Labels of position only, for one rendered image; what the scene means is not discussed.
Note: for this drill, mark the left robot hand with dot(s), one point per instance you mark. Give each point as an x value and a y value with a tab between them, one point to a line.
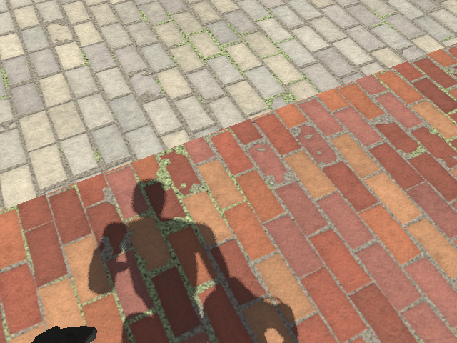
82	334

